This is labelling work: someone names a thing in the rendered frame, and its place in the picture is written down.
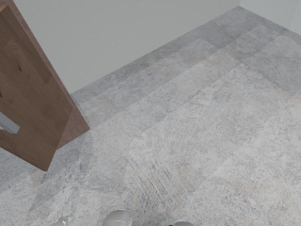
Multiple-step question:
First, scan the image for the cupboard door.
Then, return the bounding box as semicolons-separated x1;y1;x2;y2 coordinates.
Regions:
0;5;73;171

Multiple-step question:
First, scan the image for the left robot thigh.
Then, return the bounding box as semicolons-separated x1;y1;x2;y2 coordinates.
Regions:
101;210;133;226

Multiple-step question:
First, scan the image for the handle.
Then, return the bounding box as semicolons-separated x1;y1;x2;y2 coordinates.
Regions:
0;112;20;134

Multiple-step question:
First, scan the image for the left robot hand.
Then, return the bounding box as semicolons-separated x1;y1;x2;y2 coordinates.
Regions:
51;215;74;226

